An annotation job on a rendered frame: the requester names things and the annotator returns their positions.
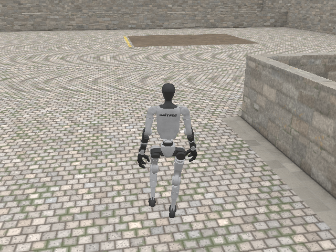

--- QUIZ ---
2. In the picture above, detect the robot right foot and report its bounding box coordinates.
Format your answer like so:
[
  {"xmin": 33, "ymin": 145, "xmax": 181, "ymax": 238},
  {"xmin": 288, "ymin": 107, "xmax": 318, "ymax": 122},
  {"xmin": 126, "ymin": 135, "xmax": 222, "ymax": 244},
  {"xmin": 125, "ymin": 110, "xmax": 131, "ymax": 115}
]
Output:
[{"xmin": 169, "ymin": 205, "xmax": 176, "ymax": 218}]

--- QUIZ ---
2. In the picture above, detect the left robot hand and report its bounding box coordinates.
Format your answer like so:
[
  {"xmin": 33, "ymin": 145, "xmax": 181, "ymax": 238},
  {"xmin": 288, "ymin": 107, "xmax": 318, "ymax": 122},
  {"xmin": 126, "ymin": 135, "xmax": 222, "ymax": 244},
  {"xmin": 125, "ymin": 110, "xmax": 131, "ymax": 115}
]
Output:
[{"xmin": 137, "ymin": 154, "xmax": 150, "ymax": 169}]

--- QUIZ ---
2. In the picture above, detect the right robot thigh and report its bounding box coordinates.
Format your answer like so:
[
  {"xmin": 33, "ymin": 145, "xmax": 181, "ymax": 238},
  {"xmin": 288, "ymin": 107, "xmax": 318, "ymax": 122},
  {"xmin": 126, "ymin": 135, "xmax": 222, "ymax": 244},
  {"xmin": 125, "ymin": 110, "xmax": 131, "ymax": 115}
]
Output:
[{"xmin": 172, "ymin": 147, "xmax": 186, "ymax": 186}]

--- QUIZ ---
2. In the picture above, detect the right robot hand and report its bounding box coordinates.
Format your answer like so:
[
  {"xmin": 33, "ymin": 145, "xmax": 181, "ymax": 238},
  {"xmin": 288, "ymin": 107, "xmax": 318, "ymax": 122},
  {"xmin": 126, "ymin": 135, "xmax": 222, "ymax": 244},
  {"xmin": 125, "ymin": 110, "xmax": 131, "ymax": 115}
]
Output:
[{"xmin": 186, "ymin": 149, "xmax": 197, "ymax": 162}]

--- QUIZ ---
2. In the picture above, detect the robot right forearm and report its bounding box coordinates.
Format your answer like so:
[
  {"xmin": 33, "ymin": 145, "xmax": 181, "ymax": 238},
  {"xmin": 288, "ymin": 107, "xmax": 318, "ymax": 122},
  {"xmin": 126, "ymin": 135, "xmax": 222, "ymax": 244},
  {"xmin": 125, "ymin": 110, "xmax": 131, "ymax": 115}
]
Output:
[{"xmin": 187, "ymin": 127, "xmax": 196, "ymax": 151}]

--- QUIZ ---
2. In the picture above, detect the robot right upper arm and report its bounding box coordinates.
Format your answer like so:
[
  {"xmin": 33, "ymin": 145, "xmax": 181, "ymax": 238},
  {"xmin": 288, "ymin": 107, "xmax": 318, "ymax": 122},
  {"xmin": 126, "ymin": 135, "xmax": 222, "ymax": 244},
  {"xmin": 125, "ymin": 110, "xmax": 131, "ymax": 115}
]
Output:
[{"xmin": 179, "ymin": 106, "xmax": 192, "ymax": 135}]

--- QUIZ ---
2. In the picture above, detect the robot left forearm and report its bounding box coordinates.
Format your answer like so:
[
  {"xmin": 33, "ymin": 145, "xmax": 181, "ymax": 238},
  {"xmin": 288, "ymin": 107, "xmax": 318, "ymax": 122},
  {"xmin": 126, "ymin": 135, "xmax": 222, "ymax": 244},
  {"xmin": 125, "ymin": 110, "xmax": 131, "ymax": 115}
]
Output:
[{"xmin": 139, "ymin": 128, "xmax": 149, "ymax": 155}]

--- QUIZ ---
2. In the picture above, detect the robot left upper arm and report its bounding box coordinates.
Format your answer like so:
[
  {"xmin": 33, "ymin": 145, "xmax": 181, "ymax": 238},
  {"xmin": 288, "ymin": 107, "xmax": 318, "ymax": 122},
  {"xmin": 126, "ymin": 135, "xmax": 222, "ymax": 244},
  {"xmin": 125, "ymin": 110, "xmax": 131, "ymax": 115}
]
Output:
[{"xmin": 144, "ymin": 106, "xmax": 158, "ymax": 136}]

